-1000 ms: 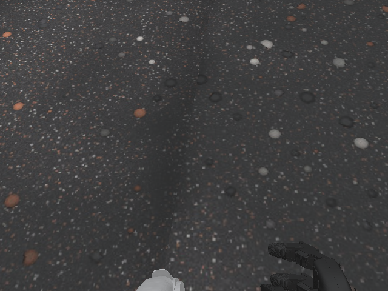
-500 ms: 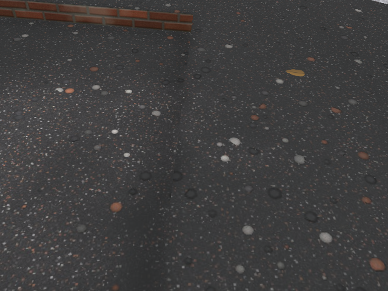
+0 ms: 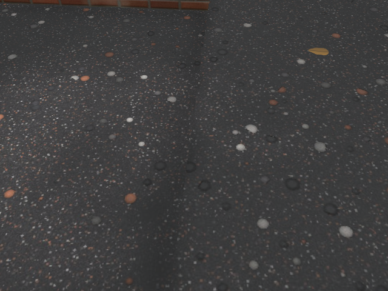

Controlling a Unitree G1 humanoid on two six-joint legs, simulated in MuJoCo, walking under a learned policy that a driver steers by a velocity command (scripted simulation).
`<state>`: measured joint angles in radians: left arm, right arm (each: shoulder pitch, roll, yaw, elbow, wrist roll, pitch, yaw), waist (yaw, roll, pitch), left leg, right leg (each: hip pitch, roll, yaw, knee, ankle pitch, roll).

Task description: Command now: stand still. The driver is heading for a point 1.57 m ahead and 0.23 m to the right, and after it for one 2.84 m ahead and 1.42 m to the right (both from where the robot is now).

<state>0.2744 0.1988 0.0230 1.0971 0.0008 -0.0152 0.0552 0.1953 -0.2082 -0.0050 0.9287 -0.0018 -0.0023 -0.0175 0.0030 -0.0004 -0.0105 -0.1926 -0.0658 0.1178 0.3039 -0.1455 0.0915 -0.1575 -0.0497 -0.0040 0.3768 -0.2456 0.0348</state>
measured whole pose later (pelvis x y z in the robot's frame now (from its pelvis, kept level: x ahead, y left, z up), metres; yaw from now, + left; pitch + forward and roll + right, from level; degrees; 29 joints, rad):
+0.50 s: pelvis +0.01 -0.03 +0.00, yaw +0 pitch +0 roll +0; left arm 0.24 0.21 0.00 1.11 0.00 0.01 0.05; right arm 0.24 -0.21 0.00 1.04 0.00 0.00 -0.03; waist -0.01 -0.01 0.01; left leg -0.16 -0.01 0.09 0.33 -0.18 0.04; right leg -0.08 0.01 -0.02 0.32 -0.24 -0.02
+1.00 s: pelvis +0.02 -0.05 +0.00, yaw +0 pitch +0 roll +0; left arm 0.33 0.20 0.00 1.10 0.02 0.02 0.05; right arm 0.30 -0.21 -0.01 1.08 -0.02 0.01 -0.04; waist 0.00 0.00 -0.03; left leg -0.21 0.02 0.07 0.46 -0.33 0.03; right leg -0.11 0.04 -0.02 0.39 -0.32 -0.06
